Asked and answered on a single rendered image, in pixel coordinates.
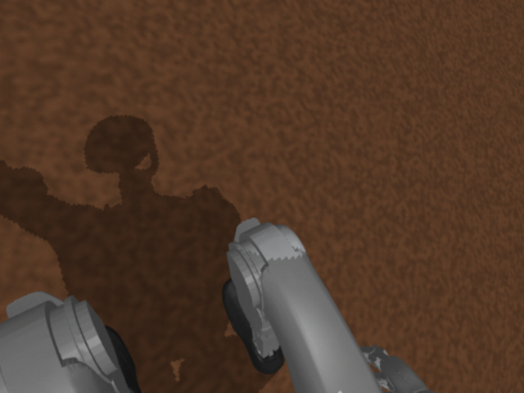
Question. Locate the left robot foot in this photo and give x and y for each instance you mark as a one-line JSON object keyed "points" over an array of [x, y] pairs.
{"points": [[125, 360]]}

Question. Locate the right robot hand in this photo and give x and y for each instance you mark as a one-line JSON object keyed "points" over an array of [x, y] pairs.
{"points": [[396, 375]]}

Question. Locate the right robot foot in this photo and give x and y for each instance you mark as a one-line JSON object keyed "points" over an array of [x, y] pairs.
{"points": [[242, 327]]}

